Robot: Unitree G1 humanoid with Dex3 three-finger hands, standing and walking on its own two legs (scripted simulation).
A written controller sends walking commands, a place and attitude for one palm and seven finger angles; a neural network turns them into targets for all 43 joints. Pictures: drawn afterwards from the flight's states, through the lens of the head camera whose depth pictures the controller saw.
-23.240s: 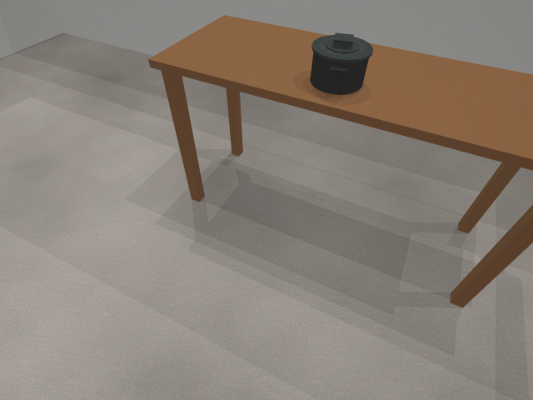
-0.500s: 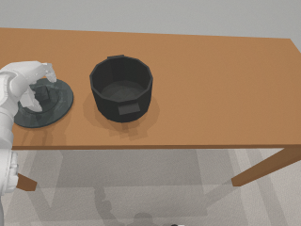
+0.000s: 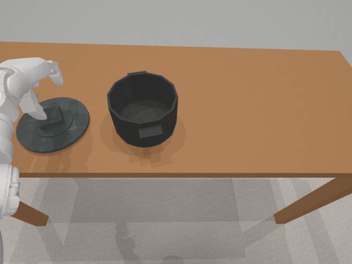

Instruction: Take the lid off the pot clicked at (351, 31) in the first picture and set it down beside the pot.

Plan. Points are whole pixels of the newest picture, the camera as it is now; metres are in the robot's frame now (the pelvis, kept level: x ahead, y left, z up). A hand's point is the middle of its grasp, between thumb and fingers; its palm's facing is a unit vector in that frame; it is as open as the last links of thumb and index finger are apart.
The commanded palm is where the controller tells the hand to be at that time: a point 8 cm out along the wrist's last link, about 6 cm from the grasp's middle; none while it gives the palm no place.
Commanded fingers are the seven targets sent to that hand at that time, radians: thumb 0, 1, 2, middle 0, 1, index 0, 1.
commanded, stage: raise the empty hand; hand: left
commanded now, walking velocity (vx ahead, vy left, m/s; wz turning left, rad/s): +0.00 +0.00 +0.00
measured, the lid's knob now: (50, 117) +0.48 +0.31 +0.02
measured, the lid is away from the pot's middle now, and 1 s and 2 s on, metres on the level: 0.24 0.24 0.24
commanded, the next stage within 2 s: draw the hand back to the body in 0.56 s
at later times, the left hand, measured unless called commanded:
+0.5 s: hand (19, 76) +0.46 +0.30 +0.17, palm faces -0.35 -0.05 -0.94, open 11.0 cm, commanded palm +0.47 +0.29 +0.23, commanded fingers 0.00 0.03 0.56 -0.32 -0.92 -0.32 -0.92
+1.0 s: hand (19, 88) +0.44 +0.30 +0.16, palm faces -0.33 -0.05 -0.94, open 11.0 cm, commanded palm +0.41 +0.29 +0.22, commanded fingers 0.00 0.03 0.56 -0.32 -0.92 -0.32 -0.92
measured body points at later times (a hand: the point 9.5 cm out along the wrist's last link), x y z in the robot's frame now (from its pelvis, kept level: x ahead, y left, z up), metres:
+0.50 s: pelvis +0.00 -0.01 +0.01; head +0.07 -0.01 +0.45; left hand +0.48 +0.30 +0.22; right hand +0.07 -0.28 -0.12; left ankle -0.04 +0.08 -0.73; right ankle +0.01 -0.18 -0.73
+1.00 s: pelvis +0.00 -0.01 +0.01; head +0.06 -0.01 +0.45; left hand +0.45 +0.30 +0.21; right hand +0.08 -0.28 -0.12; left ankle -0.04 +0.08 -0.73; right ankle +0.01 -0.18 -0.73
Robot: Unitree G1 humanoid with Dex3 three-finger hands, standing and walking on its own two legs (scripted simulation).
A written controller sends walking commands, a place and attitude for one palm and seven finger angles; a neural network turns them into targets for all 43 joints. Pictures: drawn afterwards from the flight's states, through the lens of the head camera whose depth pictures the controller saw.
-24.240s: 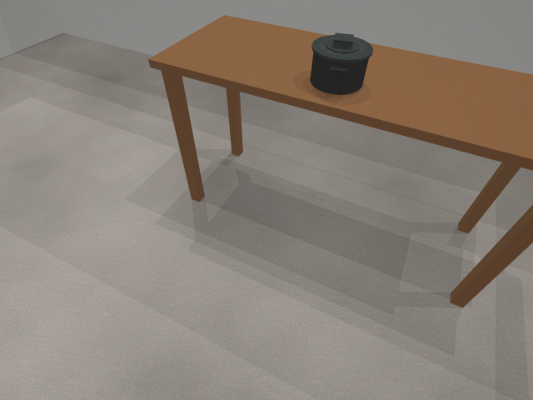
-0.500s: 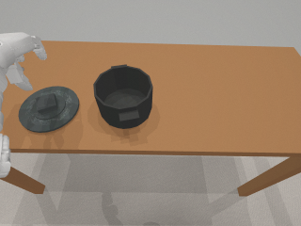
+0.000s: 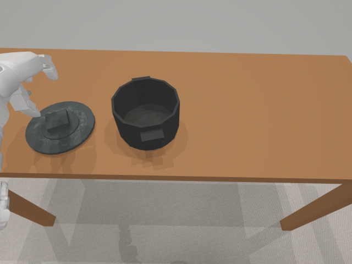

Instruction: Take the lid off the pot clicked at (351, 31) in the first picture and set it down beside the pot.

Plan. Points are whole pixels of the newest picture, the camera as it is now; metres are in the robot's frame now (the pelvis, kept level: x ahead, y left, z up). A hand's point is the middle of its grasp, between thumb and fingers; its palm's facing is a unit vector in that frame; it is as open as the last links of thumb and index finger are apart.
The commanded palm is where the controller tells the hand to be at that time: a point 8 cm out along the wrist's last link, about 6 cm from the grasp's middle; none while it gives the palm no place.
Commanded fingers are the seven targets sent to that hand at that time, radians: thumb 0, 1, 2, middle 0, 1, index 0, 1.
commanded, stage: draw the hand back to the body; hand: left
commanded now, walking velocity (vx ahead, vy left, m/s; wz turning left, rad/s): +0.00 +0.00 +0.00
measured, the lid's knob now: (57, 120) +0.48 +0.31 +0.01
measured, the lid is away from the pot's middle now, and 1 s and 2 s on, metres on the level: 0.24 0.24 0.24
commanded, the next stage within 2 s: step back with the hand held close in 1.92 s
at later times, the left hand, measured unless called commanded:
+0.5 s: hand (40, 90) +0.40 +0.24 +0.20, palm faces +0.37 -0.90 -0.25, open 10.6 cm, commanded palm +0.34 +0.28 +0.21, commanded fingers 0.00 0.31 0.67 -0.28 -0.72 -0.28 -0.72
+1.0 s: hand (27, 130) +0.31 +0.23 +0.20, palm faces +0.45 -0.86 -0.24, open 8.3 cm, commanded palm +0.25 +0.26 +0.20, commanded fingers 0.00 0.86 0.88 -0.21 -0.33 -0.21 -0.33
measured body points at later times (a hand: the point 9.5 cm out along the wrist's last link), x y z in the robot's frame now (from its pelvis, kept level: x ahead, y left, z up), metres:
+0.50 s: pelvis +0.01 -0.02 +0.01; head +0.03 -0.02 +0.45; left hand +0.37 +0.28 +0.22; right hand +0.16 -0.26 -0.09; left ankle -0.04 +0.09 -0.74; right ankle +0.00 -0.17 -0.74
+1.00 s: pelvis +0.00 -0.04 +0.01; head +0.00 -0.06 +0.46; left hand +0.28 +0.27 +0.21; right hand +0.19 -0.27 -0.09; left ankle -0.04 +0.09 -0.74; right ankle +0.00 -0.17 -0.74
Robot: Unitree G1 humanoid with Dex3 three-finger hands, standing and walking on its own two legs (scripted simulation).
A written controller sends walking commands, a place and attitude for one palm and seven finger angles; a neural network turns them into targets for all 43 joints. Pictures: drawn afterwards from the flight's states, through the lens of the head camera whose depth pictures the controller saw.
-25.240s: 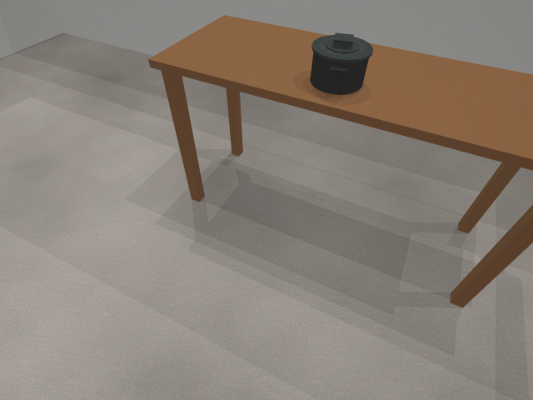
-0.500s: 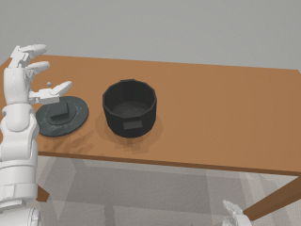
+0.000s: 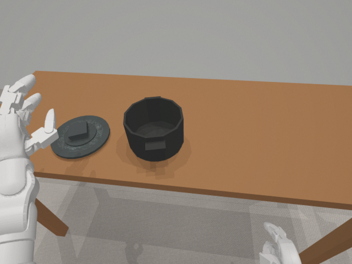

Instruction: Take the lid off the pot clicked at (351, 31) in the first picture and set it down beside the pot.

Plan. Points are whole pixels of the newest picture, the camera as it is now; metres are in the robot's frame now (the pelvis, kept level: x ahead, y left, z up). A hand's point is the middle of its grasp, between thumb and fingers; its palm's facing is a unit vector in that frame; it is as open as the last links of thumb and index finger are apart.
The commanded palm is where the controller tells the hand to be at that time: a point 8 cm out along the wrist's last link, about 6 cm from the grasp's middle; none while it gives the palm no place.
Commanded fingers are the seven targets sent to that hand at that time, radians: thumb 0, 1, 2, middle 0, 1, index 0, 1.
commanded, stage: draw the hand back to the body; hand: left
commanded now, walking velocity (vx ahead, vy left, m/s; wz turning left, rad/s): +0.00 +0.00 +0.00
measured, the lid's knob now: (78, 130) +0.48 +0.36 +0.01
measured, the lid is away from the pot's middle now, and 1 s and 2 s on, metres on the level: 0.24 0.24 0.24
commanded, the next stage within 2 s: step back with the hand held close in 0.92 s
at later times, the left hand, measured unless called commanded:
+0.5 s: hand (29, 168) +0.22 +0.26 +0.19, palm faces +0.45 -0.85 -0.29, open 7.4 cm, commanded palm +0.16 +0.30 +0.19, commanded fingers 0.00 0.90 0.90 -0.20 -0.30 -0.20 -0.30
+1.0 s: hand (19, 197) +0.17 +0.26 +0.18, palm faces +0.44 -0.82 -0.36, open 7.4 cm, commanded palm +0.12 +0.30 +0.19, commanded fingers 0.00 0.90 0.90 -0.20 -0.30 -0.20 -0.30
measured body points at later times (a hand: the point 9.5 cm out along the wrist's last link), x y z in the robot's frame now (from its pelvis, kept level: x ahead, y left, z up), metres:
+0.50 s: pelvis -0.01 +0.01 +0.00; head -0.03 +0.00 +0.45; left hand +0.19 +0.31 +0.20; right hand +0.18 -0.21 -0.08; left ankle -0.04 +0.13 -0.74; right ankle +0.00 -0.13 -0.74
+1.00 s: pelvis -0.01 +0.02 +0.00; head -0.04 +0.00 +0.45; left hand +0.14 +0.30 +0.20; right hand +0.19 -0.19 -0.08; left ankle -0.04 +0.13 -0.74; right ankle +0.00 -0.13 -0.74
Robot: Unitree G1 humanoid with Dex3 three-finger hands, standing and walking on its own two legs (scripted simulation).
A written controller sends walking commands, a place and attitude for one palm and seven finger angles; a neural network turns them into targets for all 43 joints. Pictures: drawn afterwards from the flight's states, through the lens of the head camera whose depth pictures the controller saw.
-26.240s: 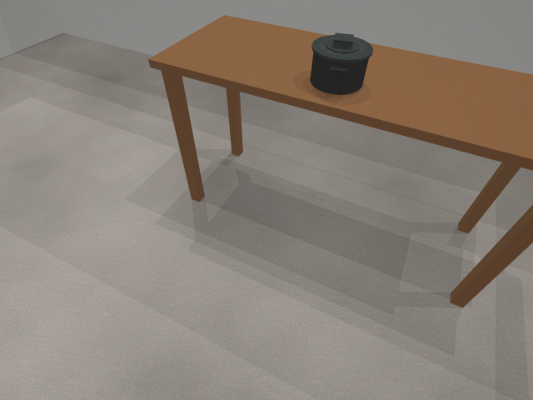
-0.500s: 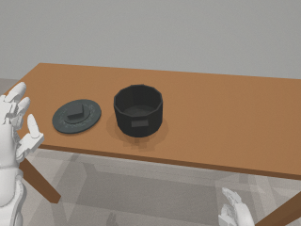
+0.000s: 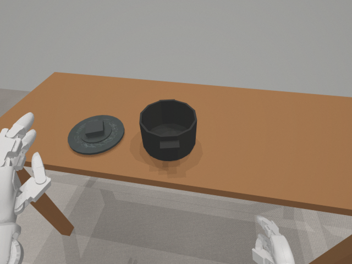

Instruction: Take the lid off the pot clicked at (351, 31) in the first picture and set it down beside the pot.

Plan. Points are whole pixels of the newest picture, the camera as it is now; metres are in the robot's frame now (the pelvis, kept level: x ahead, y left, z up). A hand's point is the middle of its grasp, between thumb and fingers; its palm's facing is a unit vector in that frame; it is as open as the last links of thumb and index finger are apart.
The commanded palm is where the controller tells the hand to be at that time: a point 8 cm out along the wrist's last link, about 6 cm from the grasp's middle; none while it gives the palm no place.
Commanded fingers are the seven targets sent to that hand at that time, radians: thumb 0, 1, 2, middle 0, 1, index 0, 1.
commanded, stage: step back with the hand held close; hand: left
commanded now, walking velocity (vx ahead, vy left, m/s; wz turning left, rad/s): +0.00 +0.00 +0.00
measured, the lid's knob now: (94, 128) +0.49 +0.34 +0.01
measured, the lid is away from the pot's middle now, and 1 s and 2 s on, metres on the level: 0.24 0.24 0.24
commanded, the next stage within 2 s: stop stepping back and stand still in 1.84 s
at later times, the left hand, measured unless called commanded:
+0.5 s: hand (34, 198) +0.16 +0.25 +0.17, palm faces +0.31 -0.81 -0.50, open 7.4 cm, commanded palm +0.10 +0.30 +0.19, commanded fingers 0.00 0.90 0.90 -0.20 -0.30 -0.20 -0.30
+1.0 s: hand (11, 223) +0.12 +0.26 +0.18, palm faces +0.38 -0.81 -0.44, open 7.4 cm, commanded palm +0.04 +0.30 +0.19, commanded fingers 0.00 0.90 0.90 -0.20 -0.30 -0.20 -0.30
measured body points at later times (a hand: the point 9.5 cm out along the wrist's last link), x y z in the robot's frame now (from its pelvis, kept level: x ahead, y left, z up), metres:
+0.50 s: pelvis -0.04 +0.02 -0.01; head -0.01 +0.04 +0.44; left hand +0.14 +0.30 +0.20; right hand +0.14 -0.22 -0.08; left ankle -0.03 +0.11 -0.74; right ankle +0.01 -0.14 -0.74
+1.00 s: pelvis -0.08 +0.02 -0.02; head -0.06 +0.05 +0.42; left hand +0.09 +0.30 +0.20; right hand +0.09 -0.22 -0.09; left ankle -0.03 +0.11 -0.74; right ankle +0.00 -0.14 -0.74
